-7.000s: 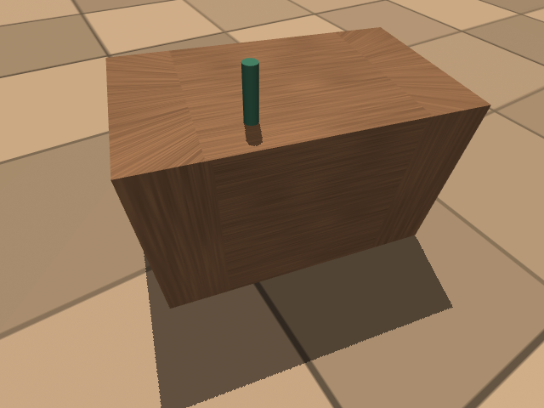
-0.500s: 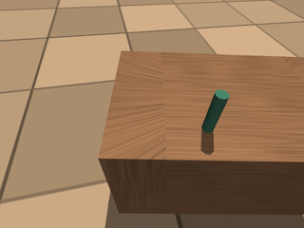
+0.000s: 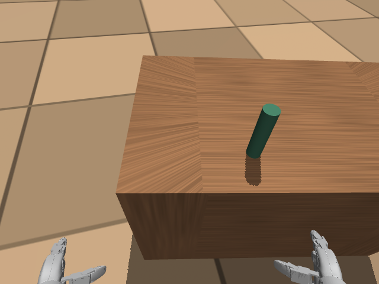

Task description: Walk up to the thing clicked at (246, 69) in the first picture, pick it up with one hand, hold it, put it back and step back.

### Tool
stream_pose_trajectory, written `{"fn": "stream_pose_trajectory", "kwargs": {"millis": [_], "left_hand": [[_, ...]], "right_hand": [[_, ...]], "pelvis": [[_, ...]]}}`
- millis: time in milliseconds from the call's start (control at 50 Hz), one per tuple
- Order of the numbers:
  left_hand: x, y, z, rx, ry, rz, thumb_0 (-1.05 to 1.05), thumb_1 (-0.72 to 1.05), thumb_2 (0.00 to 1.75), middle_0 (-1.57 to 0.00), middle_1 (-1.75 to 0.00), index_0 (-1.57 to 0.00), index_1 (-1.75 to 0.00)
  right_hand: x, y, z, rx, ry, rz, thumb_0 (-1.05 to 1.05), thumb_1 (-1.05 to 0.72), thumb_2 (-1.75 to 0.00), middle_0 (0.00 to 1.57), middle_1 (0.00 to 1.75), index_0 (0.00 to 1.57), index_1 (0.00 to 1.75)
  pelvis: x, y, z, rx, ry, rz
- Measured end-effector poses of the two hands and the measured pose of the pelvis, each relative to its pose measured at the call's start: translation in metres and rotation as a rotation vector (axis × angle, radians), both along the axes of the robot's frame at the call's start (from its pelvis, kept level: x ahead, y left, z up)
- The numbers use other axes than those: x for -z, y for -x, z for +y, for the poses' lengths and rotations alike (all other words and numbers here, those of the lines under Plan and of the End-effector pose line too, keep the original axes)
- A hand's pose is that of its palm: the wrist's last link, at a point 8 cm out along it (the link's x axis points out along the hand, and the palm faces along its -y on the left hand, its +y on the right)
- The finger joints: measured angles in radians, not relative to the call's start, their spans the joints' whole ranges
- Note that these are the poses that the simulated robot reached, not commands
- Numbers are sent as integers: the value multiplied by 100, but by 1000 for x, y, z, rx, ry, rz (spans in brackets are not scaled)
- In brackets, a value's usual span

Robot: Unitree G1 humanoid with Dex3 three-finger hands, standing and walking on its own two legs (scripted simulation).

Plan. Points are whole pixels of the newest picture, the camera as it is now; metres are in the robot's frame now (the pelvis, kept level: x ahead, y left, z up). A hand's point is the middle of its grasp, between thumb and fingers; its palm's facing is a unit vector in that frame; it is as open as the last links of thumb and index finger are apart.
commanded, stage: rise first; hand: right
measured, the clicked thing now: (261, 133) +0.49 -0.20 +0.01
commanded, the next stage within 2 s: go down in 1.32 s
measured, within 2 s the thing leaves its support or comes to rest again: neither
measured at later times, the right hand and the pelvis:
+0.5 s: hand (323, 248) +0.20 -0.27 -0.01, palm faces +0.28 +0.89 -0.36, open 17.6 cm; pelvis +0.02 -0.01 +0.00, yaw -1 degrees
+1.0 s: hand (343, 251) +0.18 -0.27 +0.05, palm faces +0.32 +0.86 -0.39, open 17.6 cm; pelvis +0.00 +0.00 +0.00, yaw -1 degrees
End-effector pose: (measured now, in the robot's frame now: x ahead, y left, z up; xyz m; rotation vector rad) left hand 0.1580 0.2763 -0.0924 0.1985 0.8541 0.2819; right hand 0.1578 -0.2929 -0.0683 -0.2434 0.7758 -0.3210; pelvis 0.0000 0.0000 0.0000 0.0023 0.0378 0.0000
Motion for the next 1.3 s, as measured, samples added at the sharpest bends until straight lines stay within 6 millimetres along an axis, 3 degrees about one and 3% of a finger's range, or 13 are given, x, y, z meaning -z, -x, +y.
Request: {"fn": "stream_pose_trajectory", "kwargs": {"millis": [120,240,420,580,780,980,1300], "left_hand": [[-2,2,-13,7,23,-32,1,-2,17,-6,-5,-6,-5],[-14,-5,-23,44,12,-98,0,-31,9,-7,-5,-6,-5],[-26,-14,-30,67,15,-163,0,-49,5,-7,-5,-6,-5],[-12,0,-27,46,32,-92,-1,-53,4,-6,-5,-6,-5],[-25,-4,-22,54,11,-162,-1,-54,5,-6,-5,-6,-5],[-15,9,-28,56,48,-135,-1,-55,5,-6,-5,-5,-5],[-17,18,-20,53,38,-158,-1,-55,6,-6,-5,-5,-5]], "right_hand": [[-20,8,-8,6,37,-53,0,5,-18,6,6,7,6],[-44,2,-10,-12,74,-157,-1,32,-10,5,6,6,6],[-77,-9,-13,-27,103,-310,-1,53,-5,4,6,6,6],[-96,-2,-16,-39,136,-361,-2,58,-4,4,6,5,6],[-121,3,-17,-58,183,-466,-2,58,-4,5,6,6,6],[-136,15,-16,-71,211,-523,-2,58,-3,5,6,6,6],[-155,18,-17,-88,260,-602,-2,59,-4,5,6,6,6]], "pelvis": [[-1,-9,-2,5,-3,-14],[-1,-11,-4,8,-1,-34],[-1,-17,-6,10,-3,-58],[-1,-15,-8,9,-4,-71],[-2,-9,-6,14,-1,-91],[-1,1,-5,17,1,-101],[-2,10,0,19,4,-108]]}}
